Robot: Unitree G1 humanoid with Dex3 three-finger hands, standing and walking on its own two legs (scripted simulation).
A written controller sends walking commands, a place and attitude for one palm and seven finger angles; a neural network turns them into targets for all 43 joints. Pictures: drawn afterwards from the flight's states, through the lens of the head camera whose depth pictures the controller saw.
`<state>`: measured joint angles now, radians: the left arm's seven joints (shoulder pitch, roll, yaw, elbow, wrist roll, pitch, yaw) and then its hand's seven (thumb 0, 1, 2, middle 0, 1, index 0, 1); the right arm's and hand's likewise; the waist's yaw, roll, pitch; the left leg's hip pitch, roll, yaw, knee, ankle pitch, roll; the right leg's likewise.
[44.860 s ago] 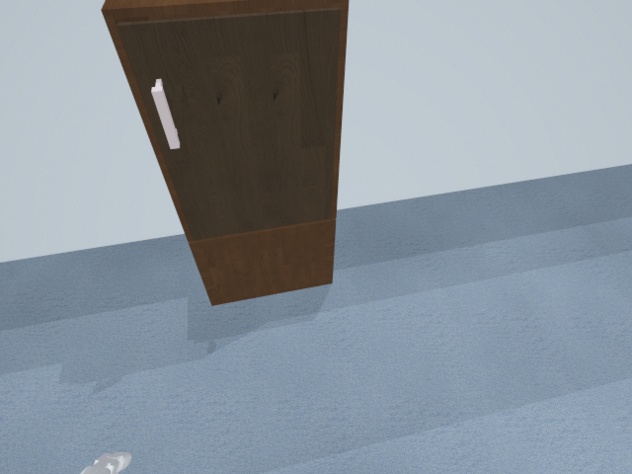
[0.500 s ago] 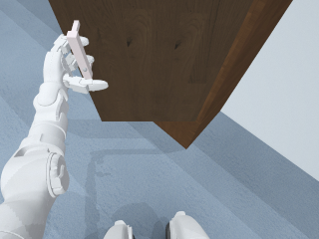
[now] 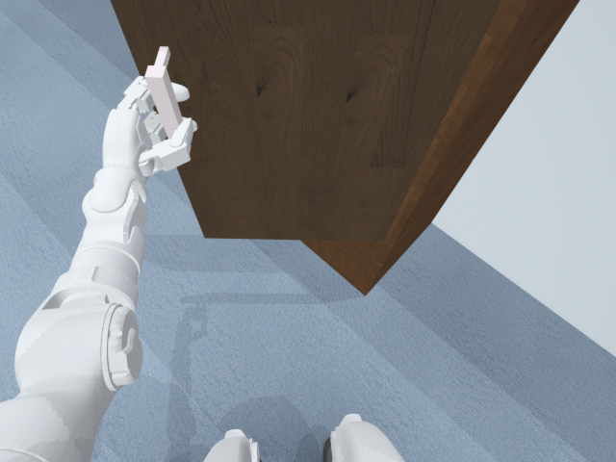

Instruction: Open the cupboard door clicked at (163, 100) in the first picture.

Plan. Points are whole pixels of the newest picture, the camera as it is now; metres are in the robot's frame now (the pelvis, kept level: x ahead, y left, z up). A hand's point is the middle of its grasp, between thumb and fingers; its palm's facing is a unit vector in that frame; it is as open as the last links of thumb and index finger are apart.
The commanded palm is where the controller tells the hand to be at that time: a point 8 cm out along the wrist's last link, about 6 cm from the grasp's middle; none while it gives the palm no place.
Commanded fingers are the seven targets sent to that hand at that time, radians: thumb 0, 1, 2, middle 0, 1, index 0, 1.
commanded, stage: pull the door open along its arc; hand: left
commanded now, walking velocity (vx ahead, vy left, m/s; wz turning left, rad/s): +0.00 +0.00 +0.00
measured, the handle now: (173, 105) +0.56 +0.14 +0.10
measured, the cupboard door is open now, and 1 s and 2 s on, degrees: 43 75 80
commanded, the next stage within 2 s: open thumb and fingers to let go in 1.16 s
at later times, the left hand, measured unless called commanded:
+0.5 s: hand (189, 189) +0.43 +0.11 +0.09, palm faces -0.10 -1.00 -0.01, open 6.0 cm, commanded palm +0.38 +0.17 +0.09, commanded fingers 0.00 0.90 0.90 -0.40 -1.35 -0.40 -1.35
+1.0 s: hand (251, 278) +0.31 +0.04 +0.09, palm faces +0.34 -0.94 +0.00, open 6.0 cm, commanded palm +0.25 +0.09 +0.09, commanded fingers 0.00 0.90 0.90 -0.40 -1.35 -0.40 -1.35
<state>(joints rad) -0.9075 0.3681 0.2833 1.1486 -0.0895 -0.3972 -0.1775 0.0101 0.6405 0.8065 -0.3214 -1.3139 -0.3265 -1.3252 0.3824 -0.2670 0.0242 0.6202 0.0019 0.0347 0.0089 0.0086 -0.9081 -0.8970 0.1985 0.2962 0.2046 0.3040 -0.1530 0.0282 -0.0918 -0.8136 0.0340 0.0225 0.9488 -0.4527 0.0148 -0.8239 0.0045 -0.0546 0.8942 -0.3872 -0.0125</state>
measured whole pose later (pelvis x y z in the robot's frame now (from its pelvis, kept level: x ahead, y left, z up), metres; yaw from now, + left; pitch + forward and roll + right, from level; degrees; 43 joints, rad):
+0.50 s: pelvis +0.01 -0.01 +0.01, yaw -1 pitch +14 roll -1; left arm -0.49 0.23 0.21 0.73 -0.16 -0.35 -0.17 0.01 0.73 0.79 -0.34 -1.33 -0.32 -1.33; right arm 0.40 -0.26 0.00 0.56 0.03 0.05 0.03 0.01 -0.91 -0.90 0.20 0.30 0.20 0.30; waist -0.10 0.03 -0.12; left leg -0.67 0.04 0.05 0.85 -0.44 0.01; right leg -0.70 0.02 -0.03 0.83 -0.37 -0.02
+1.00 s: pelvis +0.01 -0.03 +0.02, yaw +2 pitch +7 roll +1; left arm 0.05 -0.11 -0.19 0.13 0.06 -0.16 0.51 0.03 0.70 0.79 -0.33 -1.30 -0.34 -1.33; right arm 0.19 -0.17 0.02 0.53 -0.05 0.07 0.03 0.01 -0.91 -0.90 0.20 0.30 0.20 0.30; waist 0.00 0.04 -0.10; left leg -0.50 0.03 0.00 0.80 -0.41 -0.03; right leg -0.53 0.00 -0.08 0.81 -0.40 -0.05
